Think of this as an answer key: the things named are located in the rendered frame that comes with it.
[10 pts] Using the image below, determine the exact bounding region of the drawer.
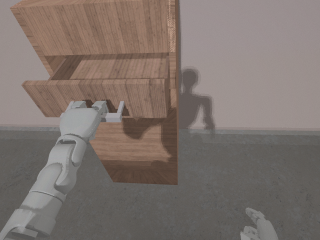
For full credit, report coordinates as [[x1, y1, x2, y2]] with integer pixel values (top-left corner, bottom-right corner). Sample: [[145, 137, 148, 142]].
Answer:
[[21, 52, 170, 118]]

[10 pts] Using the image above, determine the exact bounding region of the robot left forearm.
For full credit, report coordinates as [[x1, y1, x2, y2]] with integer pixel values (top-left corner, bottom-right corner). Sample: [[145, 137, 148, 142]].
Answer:
[[0, 135, 87, 240]]

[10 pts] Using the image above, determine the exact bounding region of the left robot hand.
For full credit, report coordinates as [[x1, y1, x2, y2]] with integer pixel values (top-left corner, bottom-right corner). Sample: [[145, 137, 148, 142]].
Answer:
[[59, 100, 109, 142]]

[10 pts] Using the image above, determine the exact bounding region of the handle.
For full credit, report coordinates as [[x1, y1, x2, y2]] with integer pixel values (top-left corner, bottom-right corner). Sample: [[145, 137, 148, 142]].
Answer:
[[60, 101, 125, 123]]

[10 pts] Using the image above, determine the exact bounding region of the cabinet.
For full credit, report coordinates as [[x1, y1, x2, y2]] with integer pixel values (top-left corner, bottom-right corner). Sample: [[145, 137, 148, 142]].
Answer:
[[10, 0, 179, 185]]

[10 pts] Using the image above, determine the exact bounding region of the right robot hand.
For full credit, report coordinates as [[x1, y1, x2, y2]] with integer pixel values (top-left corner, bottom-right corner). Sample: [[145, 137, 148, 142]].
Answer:
[[240, 207, 279, 240]]

